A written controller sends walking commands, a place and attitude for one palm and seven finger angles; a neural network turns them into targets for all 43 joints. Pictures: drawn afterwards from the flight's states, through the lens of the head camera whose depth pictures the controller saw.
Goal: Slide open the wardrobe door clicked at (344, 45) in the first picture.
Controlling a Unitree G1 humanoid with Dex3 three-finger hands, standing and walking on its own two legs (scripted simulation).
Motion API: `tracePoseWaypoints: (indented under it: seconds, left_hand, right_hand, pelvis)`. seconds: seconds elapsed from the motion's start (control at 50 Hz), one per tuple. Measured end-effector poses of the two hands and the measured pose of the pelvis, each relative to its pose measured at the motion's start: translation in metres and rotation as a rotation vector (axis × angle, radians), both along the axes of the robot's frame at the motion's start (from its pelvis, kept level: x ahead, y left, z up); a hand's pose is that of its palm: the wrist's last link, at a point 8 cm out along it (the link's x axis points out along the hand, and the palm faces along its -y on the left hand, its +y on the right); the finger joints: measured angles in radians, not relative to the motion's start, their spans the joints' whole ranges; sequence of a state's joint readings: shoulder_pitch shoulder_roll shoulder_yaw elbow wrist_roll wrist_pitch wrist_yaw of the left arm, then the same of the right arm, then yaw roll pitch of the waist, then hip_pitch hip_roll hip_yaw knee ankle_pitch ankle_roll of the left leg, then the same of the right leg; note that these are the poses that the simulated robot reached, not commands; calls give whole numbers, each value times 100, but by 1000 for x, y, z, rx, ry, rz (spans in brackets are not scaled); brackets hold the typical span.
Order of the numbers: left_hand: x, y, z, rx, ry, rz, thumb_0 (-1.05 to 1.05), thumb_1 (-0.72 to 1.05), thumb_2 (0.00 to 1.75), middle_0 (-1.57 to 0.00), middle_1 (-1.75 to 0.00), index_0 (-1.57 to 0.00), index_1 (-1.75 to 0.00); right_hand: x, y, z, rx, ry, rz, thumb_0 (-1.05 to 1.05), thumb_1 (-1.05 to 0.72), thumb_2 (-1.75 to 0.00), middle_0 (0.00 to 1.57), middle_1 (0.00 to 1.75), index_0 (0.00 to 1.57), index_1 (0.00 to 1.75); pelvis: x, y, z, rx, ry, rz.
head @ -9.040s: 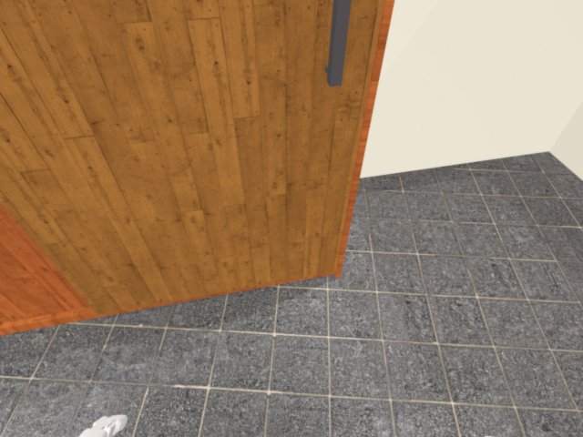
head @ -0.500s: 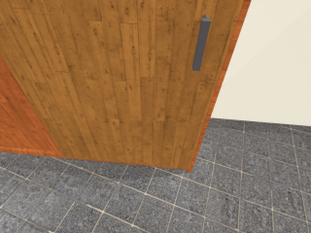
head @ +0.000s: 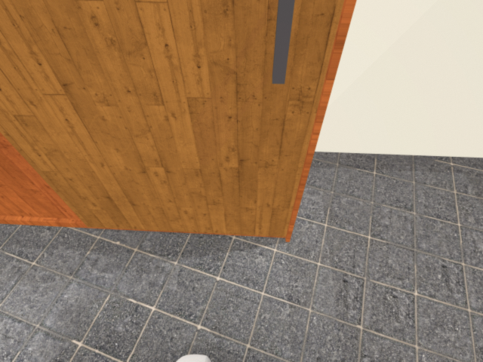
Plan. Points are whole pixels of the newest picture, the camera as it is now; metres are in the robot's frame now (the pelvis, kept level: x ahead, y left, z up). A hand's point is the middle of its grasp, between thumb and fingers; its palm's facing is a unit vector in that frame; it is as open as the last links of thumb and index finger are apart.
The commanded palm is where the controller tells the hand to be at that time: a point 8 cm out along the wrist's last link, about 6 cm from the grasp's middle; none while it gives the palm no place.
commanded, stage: come to a stop and stand still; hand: right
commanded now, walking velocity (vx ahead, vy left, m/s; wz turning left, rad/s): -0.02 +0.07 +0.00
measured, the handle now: (282, 34) +0.65 -0.02 +0.20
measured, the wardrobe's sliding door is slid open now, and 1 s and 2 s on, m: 0.00 0.00 0.00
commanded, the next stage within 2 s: look again from close up in 0.04 s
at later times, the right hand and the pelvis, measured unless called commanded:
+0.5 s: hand out of the picture +0.05 -0.16 -0.18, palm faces +0.05 +0.98 -0.18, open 7.2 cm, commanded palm none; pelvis +0.00 +0.02 +0.00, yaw -1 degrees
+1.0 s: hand out of the picture +0.00 -0.14 -0.17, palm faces +0.03 +0.99 -0.16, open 7.3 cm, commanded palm none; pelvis +0.01 +0.02 +0.00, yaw -1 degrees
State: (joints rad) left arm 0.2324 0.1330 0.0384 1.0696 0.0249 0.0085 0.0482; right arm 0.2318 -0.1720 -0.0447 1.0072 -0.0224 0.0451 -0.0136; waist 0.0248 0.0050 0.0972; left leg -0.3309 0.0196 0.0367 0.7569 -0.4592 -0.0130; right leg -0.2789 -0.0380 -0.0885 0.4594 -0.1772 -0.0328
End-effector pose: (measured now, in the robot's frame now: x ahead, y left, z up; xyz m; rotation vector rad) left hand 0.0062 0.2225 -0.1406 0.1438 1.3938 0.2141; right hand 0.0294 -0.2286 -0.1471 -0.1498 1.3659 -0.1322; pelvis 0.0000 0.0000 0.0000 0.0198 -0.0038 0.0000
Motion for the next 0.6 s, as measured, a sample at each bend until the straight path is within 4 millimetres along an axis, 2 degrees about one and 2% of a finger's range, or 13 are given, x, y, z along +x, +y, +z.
tracePoseWaypoints:
  seconds: [0.1, 0.16, 0.24, 0.34, 0.42, 0.6]
  left_hand:
    - [3, 25, -9, -3, -24, 9, 1, 92, 90, -20, -30, -21, -30]
    - [7, 39, -14, -6, -38, 15, 1, 91, 90, -20, -30, -21, -30]
    - [11, 47, -9, -1, -46, 7, 0, 91, 90, -20, -30, -20, -30]
    - [8, 41, -5, 16, -37, -20, 0, 91, 90, -19, -30, -20, -30]
    - [5, 27, 2, -4, 0, -52, 0, 91, 90, -19, -30, -20, -30]
    - [9, 21, -1, -28, 5, -52, 1, 94, 90, -20, -30, -21, -30]
  right_hand:
    - [26, 0, 8, -55, -101, 21, 1, -92, -89, 20, 30, 20, 30]
    - [27, 8, 9, -76, -126, 33, 0, -92, -89, 19, 30, 20, 30]
    - [26, 20, 9, -54, -125, 27, 1, -91, -89, 20, 30, 20, 30]
    - [27, 31, -7, 10, -125, 7, 1, -91, -89, 20, 30, 20, 30]
    - [24, 29, -5, 15, -118, -23, 0, -94, -89, 20, 30, 20, 30]
    - [-10, 23, 4, -10, -11, -22, 0, -93, -89, 20, 30, 20, 30]
  pelvis:
    - [-5, 15, -5, -13, -5, 6]
    - [-8, 24, -9, -10, -12, 7]
    - [-6, 27, -6, 3, -5, -7]
    - [-2, 25, -10, 17, 2, -26]
    - [1, 25, -3, -3, 1, -24]
    - [6, 20, 3, -15, -4, -21]
